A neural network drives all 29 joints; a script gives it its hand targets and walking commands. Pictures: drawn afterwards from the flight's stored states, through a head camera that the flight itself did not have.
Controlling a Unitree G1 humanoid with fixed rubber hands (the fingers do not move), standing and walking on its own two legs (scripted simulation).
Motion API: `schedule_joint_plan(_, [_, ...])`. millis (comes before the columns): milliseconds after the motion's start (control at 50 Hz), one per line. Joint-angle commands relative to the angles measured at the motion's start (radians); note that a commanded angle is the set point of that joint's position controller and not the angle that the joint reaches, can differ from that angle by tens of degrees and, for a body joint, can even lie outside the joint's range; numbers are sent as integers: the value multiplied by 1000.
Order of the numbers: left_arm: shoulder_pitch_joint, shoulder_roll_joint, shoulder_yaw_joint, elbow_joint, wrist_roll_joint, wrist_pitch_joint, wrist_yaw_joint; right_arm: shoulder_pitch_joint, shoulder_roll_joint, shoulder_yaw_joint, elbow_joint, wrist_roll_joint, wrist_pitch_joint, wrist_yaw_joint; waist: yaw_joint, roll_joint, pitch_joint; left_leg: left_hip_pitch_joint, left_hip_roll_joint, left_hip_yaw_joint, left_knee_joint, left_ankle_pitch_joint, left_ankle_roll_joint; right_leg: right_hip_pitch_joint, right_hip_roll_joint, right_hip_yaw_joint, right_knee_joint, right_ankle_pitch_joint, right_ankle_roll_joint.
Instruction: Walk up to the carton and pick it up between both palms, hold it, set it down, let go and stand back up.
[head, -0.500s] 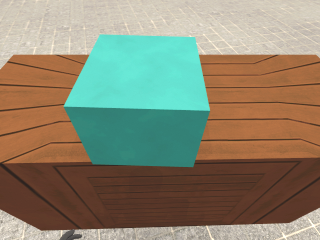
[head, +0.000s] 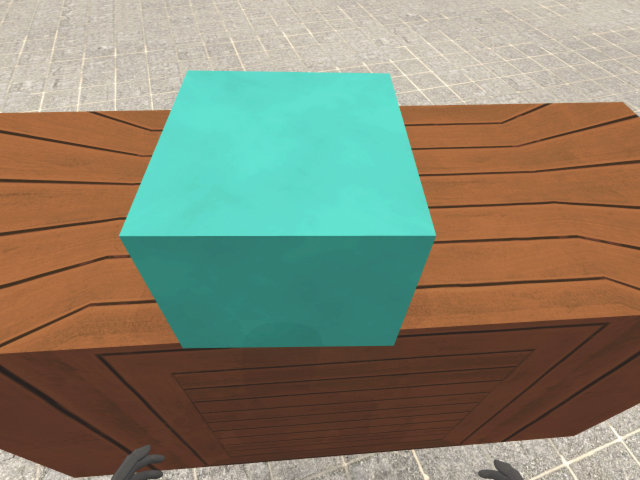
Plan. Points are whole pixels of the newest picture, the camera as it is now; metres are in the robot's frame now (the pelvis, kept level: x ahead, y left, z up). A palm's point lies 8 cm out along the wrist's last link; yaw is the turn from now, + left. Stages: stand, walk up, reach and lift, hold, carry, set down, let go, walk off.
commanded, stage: walk up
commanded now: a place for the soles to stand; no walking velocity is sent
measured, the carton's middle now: (289, 206) +0.43 +0.04 +0.11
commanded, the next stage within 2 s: stand in 0.34 s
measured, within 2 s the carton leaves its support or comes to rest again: neither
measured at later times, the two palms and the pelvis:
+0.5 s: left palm out of the picture +0.13 +0.25 -0.10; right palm out of the picture +0.06 -0.27 -0.11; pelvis -0.01 +0.00 +0.00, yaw -3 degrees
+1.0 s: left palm out of the picture +0.13 +0.24 -0.04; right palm out of the picture +0.12 -0.24 -0.06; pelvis -0.03 -0.02 +0.01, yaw +4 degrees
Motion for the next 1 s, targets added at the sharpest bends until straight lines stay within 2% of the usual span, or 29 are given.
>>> schedule_joint_plan(0, [-15, 151, 45, -87, 1, -23, 6, 23, -169, -45, -83, 1, -14, -5, -6, 2, -55, -37, 94, -72, -164, 294, 49, 65, -43, 19, -58, 363, -74])
schedule_joint_plan(340, [-34, 160, 55, -87, 1, -21, 7, 12, -180, -53, -87, -2, 0, -3, -5, 3, -46, -24, 103, -45, -161, 223, 56, 52, -25, 37, -44, 331, -77])
schedule_joint_plan(520, [-35, 171, 60, -86, -1, -22, 7, 28, -182, -54, -80, -5, 5, -3, -9, -21, -42, -14, 94, -50, -155, 141, 52, 18, -23, 78, -65, 275, -90])
schedule_joint_plan(540, [-371, 149, 40, -117, -22, 136, 35, -374, -118, -131, -5, -71, -161, 39, 67, 116, -26, -263, 32, -60, -100, 165, -49, -27, 19, -160, 38, 1, -130])
schedule_joint_plan(560, [-279, 101, 19, -109, 3, 210, 55, -250, -170, -159, 55, -80, -189, 72, 37, 152, 43, -311, 54, -95, -115, 107, -49, 25, 31, -176, 51, 16, -138])
schedule_joint_plan(600, [-282, 112, 46, -155, 23, 279, 32, -197, -165, -174, 43, -85, -211, 69, -1, 33, -21, -177, 45, -72, -28, 224, -53, -19, 9, -173, 20, 110, -130])
schedule_joint_plan(640, [-280, 134, 70, -254, 30, 314, -5, -157, -146, -159, 5, -68, -224, 33, -16, -60, -104, -66, 21, -45, 24, 292, -32, 11, 4, -157, -12, 255, -103])
schedule_joint_plan(680, [-246, 146, 92, -330, 42, 320, -24, -116, -116, -150, -17, -47, -227, 3, -21, -87, -182, -27, -1, -37, 22, 334, -24, 82, 8, -151, -15, 373, -78])
schedule_joint_plan(800, [-126, 147, 126, -475, 38, 282, -9, -16, -60, -87, -158, -2, -185, -29, -12, -30, -180, -32, -49, -9, -157, 283, -12, 328, 17, -107, -122, 386, -56])
schedule_joint_plan(860, [-129, 168, 135, -485, 22, 267, -8, -18, -27, -78, -213, -13, -145, -42, -10, -1, -76, -98, -57, 6, -267, 197, 2, 414, 19, -91, -186, 290, -49])
schedule_joint_plan(920, [-145, 177, 135, -461, 20, 265, -22, -28, -1, -75, -270, -29, -92, -55, -4, 44, 46, -241, -37, 20, -368, 85, 32, 538, 40, -95, -204, 189, -37])
schedule_joint_plan(980, [-149, 167, 137, -474, 29, 237, -40, -24, -4, -59, -361, -13, -57, -64, 5, 122, 81, -452, 23, 9, -469, -37, 86, 765, 85, -122, -144, 215, -10])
